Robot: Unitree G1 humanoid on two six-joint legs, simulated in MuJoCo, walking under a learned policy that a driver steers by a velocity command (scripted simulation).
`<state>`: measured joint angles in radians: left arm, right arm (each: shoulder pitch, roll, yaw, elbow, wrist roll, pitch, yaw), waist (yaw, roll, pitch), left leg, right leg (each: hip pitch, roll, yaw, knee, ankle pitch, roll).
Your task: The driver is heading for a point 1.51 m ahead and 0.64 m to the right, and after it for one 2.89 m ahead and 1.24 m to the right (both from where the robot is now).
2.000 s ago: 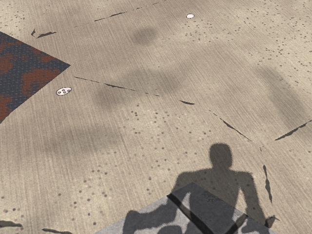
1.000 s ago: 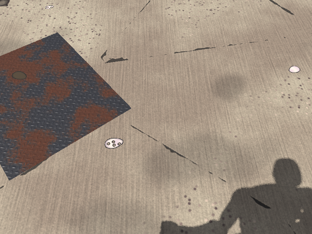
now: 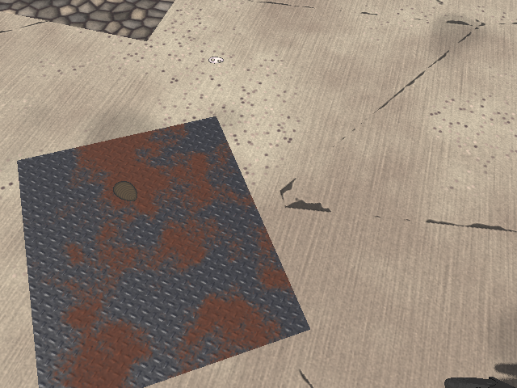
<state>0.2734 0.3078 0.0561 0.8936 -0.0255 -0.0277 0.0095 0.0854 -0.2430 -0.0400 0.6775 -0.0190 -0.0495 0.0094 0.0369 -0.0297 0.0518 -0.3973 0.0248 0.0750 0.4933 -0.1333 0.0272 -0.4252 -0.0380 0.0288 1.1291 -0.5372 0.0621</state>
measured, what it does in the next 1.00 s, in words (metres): steps on the spot, turning right: right foot, then left foot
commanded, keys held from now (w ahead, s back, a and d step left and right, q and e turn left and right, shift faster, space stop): e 0.82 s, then no key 0.06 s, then w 0.12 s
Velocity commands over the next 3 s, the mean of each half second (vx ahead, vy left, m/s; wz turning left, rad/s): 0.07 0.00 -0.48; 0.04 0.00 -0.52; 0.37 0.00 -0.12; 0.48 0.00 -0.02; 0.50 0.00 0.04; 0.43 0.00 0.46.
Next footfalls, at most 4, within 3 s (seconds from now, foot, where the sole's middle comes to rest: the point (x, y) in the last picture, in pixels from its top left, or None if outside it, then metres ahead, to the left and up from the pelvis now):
0.32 right None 0.09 -0.15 -0.77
0.78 left None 0.18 0.07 -0.77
1.18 right None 0.05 -0.16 -0.77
1.62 left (327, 375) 0.48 -0.15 -0.77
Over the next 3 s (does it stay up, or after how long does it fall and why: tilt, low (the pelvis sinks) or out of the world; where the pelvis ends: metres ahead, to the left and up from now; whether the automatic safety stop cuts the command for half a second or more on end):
stays up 0.94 -0.52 0.01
